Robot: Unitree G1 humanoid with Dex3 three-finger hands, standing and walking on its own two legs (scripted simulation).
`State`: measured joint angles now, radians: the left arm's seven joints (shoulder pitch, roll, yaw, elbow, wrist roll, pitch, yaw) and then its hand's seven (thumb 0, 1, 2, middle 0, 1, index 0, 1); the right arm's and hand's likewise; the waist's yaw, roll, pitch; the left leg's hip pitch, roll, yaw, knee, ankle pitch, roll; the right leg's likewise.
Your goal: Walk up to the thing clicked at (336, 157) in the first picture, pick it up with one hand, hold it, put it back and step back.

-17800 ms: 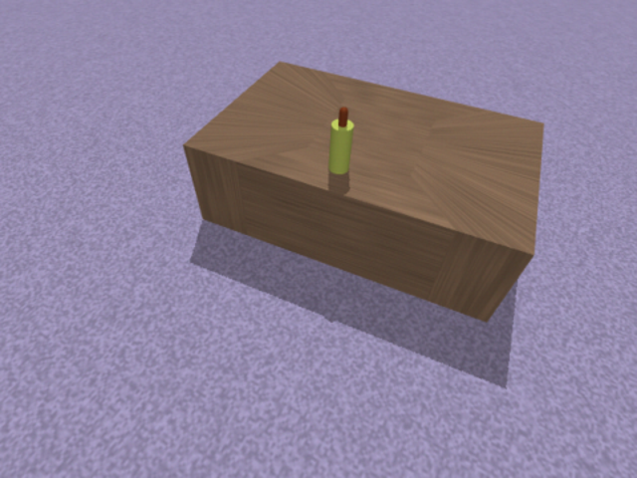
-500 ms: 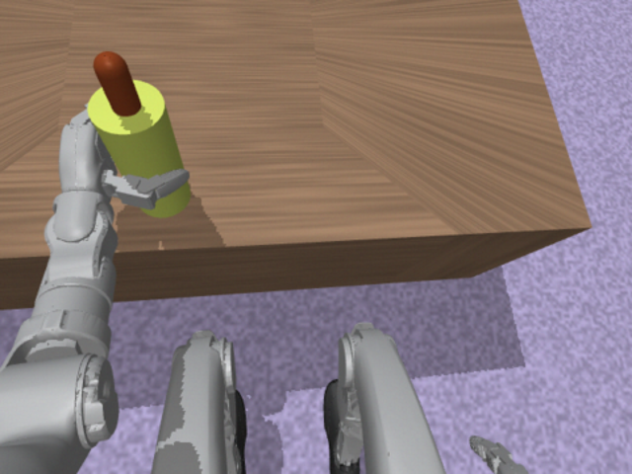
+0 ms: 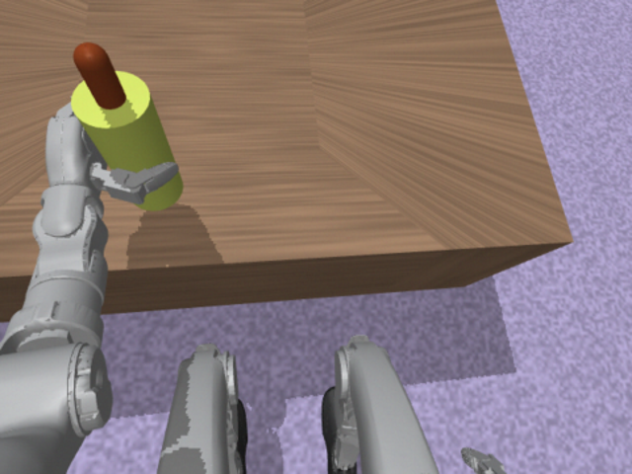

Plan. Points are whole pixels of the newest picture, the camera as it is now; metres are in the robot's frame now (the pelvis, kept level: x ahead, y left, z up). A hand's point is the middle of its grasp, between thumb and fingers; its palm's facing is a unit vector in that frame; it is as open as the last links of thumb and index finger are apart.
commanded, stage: lift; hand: left
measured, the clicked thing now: (129, 134) +0.50 +0.19 +0.01
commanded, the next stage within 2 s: hold in 1.80 s
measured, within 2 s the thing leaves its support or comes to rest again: neither
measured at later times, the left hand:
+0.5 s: hand (123, 149) +0.47 +0.18 +0.04, palm faces +0.10 -0.99 -0.04, open 10.2 cm
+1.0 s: hand (54, 166) +0.39 +0.19 +0.13, palm faces +0.12 -0.99 -0.04, open 10.2 cm
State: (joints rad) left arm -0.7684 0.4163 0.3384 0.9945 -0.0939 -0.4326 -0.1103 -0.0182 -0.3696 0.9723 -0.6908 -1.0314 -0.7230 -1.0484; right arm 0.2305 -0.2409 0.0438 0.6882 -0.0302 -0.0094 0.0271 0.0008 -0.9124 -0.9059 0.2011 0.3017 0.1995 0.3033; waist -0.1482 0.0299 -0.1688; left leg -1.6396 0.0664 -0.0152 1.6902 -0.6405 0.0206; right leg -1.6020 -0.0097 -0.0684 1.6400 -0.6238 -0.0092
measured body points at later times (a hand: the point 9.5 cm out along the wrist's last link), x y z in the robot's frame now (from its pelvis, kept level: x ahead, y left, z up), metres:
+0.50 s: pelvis +0.01 +0.00 +0.04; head +0.17 +0.02 +0.46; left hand +0.46 +0.24 +0.04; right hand +0.09 -0.26 -0.09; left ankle +0.05 +0.11 -0.52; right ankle +0.06 -0.12 -0.52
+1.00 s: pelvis +0.02 +0.00 +0.12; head +0.11 +0.02 +0.56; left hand +0.38 +0.24 +0.14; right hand +0.14 -0.25 +0.01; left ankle +0.05 +0.11 -0.52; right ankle +0.06 -0.12 -0.52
